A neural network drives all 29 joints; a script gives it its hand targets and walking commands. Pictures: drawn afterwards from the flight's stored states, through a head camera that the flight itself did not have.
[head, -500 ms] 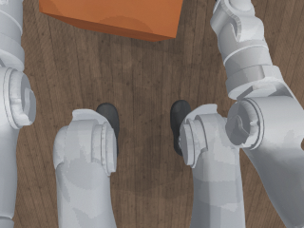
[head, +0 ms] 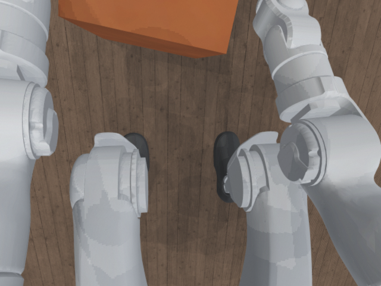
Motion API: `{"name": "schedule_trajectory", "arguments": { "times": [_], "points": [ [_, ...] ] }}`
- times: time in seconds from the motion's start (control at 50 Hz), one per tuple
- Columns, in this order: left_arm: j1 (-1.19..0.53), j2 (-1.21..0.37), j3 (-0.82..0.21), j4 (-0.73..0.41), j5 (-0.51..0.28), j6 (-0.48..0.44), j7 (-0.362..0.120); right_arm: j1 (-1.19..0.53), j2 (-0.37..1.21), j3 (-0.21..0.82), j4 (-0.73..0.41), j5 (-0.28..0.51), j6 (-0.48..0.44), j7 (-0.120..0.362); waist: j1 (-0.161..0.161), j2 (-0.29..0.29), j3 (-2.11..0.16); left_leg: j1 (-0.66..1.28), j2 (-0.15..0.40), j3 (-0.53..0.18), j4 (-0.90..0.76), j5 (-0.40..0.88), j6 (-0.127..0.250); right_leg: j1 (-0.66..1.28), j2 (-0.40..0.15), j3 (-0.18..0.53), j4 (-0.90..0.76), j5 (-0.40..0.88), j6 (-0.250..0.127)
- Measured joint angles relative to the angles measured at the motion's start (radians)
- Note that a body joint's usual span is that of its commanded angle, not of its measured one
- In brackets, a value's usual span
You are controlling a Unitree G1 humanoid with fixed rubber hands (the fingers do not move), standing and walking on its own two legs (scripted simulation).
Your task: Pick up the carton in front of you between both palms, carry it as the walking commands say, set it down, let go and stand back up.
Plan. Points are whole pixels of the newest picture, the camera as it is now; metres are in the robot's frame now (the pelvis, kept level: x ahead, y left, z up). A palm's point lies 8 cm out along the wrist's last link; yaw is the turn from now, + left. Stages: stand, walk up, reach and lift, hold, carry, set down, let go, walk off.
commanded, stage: reach and lift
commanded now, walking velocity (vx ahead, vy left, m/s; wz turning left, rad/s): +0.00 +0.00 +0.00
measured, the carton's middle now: out of the picture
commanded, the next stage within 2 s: none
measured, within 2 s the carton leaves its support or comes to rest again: leaves its support in 0.36 s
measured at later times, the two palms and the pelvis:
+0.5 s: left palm out of the picture +0.54 +0.23 -0.13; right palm out of the picture +0.54 -0.07 -0.11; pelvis +0.01 +0.00 +0.01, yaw +2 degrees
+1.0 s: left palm out of the picture +0.49 +0.22 +0.05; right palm out of the picture +0.51 -0.08 +0.06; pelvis +0.00 -0.01 +0.12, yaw +5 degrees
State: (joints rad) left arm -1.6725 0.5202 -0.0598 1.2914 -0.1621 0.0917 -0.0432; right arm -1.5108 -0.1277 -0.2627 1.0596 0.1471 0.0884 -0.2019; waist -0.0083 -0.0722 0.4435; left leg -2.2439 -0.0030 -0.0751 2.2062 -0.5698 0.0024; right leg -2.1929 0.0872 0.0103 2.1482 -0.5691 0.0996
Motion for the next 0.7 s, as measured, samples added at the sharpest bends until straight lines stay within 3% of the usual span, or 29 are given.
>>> {"name": "schedule_trajectory", "arguments": {
  "times": [0.08,0.2,0.28,0.38,0.44,0.52,0.7],
  "points": [
    [-0.038,-0.015,0.008,0.024,0.047,0.027,0.004,-0.030,0.037,-0.103,-0.002,-0.088,0.019,-0.026,0.007,-0.002,0.019,0.011,-0.001,0.000,0.002,0.002,0.001,0.012,0.005,0.003,0.001,0.000,0.004],
    [0.003,-0.048,0.096,-0.040,0.142,0.093,-0.012,-0.004,0.051,-0.205,-0.055,-0.176,0.083,0.018,0.014,0.003,-0.020,-0.013,0.004,0.013,0.026,-0.012,0.015,-0.010,0.024,0.020,0.023,-0.013,0.020],
    [0.061,-0.078,0.120,-0.111,0.154,0.117,-0.010,0.030,0.046,-0.206,-0.093,-0.170,0.110,0.017,0.021,-0.001,-0.052,-0.026,0.007,0.024,0.033,-0.021,0.023,-0.025,0.035,0.034,0.032,-0.023,0.029],
    [0.154,-0.107,0.095,-0.212,0.123,0.155,0.039,0.105,0.062,-0.169,-0.169,-0.111,0.121,-0.022,0.017,-0.010,-0.109,-0.034,-0.004,0.027,0.023,-0.024,0.019,-0.033,0.048,0.049,0.028,-0.031,0.030],
    [0.214,-0.130,0.082,-0.282,0.111,0.192,0.084,0.182,0.090,-0.151,-0.257,-0.084,0.125,-0.051,0.011,-0.011,-0.158,-0.031,-0.027,0.019,0.002,-0.016,0.004,-0.028,0.054,0.056,0.016,-0.029,0.028],
    [0.281,-0.169,0.110,-0.358,0.128,0.235,0.084,0.288,0.127,-0.168,-0.359,-0.095,0.149,-0.043,0.012,-0.013,-0.252,-0.019,-0.061,-0.002,-0.050,0.007,-0.025,-0.009,0.058,0.059,-0.028,-0.030,0.032],
    [0.337,-0.272,0.317,-0.308,0.332,0.283,0.032,0.345,0.220,-0.348,-0.354,-0.306,0.209,0.028,0.002,0.005,-0.451,0.068,-0.101,-0.031,-0.239,0.073,-0.057,0.075,0.040,0.053,-0.194,0.014,0.007]
  ]
}}
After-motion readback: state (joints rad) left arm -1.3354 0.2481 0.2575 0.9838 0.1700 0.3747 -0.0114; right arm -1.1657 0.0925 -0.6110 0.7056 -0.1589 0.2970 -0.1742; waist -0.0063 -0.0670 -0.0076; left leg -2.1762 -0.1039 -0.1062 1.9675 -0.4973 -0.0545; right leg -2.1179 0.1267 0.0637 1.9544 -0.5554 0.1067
